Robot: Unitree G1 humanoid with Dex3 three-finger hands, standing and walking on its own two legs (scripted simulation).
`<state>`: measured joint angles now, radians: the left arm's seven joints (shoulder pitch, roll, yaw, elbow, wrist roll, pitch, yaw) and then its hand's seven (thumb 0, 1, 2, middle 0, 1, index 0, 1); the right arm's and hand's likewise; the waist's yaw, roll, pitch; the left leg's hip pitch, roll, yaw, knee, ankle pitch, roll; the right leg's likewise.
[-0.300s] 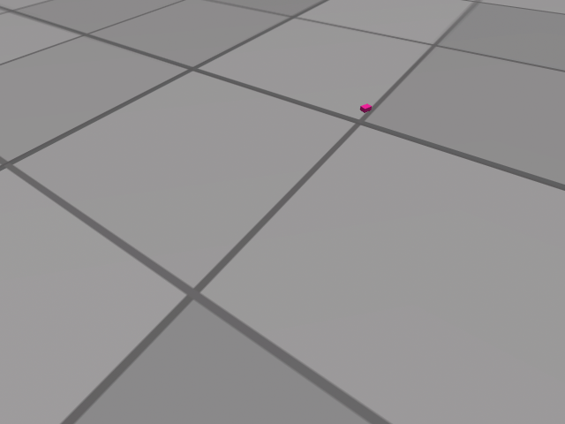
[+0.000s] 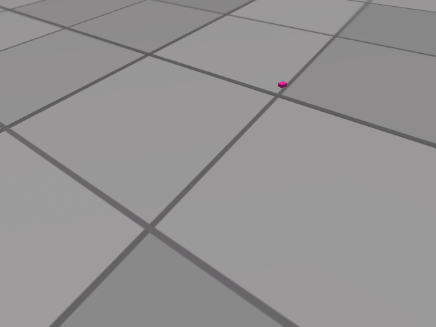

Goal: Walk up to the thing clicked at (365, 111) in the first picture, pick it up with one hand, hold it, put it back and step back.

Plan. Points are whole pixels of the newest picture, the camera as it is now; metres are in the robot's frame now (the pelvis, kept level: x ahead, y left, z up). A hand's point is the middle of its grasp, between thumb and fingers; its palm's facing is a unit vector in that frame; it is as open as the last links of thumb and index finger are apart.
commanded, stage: stand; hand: left
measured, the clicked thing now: (282, 84) +2.22 -0.62 -0.77
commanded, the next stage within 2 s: walk up in 0.82 s
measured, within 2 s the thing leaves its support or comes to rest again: neither
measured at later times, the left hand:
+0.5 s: hand out of the picture +0.08 +0.25 -0.16, palm faces -0.02 -0.94 -0.33, open 7.4 cm
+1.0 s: hand out of the picture +0.13 +0.26 -0.13, palm faces -0.21 -0.90 -0.38, open 7.4 cm
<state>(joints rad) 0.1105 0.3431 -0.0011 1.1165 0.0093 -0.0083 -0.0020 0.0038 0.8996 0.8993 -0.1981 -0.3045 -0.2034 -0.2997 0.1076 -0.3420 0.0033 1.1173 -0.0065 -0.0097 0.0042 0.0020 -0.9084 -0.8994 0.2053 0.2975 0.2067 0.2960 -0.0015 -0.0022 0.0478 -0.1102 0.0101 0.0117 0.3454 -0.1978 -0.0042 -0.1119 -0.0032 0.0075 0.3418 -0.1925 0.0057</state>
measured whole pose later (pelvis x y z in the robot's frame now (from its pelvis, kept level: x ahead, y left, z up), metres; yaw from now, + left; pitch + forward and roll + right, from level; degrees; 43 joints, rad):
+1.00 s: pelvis +0.02 -0.01 +0.00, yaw -10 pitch +0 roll +1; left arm 0.21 0.40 0.05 1.07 0.02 0.02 -0.10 0.01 0.90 0.90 -0.20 -0.30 -0.21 -0.30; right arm 0.14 -0.43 -0.09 0.96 -0.03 -0.06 0.08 0.00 -0.91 -0.90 0.21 0.30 0.21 0.30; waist -0.02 0.06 -0.02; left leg -0.08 0.06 0.20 0.35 -0.27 0.01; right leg -0.46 -0.09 -0.03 0.86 -0.39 -0.01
